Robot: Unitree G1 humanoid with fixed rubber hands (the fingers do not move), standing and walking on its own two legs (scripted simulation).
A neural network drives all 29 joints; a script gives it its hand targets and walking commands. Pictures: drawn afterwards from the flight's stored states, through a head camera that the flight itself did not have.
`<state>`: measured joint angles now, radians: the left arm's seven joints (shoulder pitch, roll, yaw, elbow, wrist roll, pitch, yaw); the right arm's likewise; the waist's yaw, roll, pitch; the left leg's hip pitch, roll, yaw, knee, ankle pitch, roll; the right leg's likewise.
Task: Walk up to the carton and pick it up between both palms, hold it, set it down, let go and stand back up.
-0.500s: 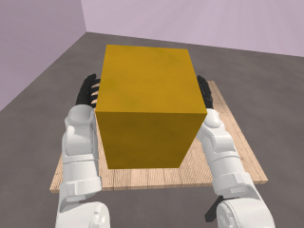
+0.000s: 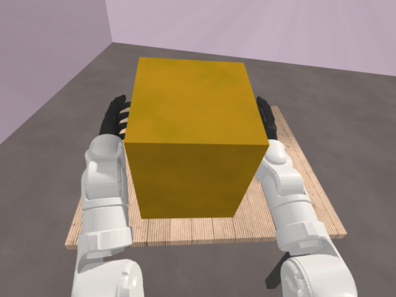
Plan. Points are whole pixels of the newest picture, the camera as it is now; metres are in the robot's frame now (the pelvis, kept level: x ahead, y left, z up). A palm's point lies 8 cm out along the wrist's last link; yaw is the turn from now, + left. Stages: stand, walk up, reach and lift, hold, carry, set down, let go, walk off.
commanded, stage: hold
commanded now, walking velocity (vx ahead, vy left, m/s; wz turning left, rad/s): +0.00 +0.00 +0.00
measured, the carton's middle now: (190, 144) +0.37 +0.01 +0.14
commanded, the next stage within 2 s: none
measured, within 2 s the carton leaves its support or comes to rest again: neither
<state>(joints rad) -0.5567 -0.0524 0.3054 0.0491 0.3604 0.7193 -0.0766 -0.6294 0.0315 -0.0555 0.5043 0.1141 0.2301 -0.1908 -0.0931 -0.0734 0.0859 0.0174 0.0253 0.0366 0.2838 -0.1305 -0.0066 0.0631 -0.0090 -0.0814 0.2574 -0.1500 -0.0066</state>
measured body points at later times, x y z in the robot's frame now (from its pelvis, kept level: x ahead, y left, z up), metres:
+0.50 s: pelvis +0.00 +0.00 +0.00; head -0.03 +0.03 +0.45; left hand +0.37 +0.15 +0.17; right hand +0.37 -0.14 +0.17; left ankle +0.03 +0.12 -0.75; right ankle +0.01 -0.11 -0.75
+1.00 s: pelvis +0.00 +0.00 +0.00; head -0.03 +0.03 +0.45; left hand +0.37 +0.15 +0.18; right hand +0.37 -0.14 +0.18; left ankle +0.03 +0.12 -0.75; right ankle +0.01 -0.11 -0.75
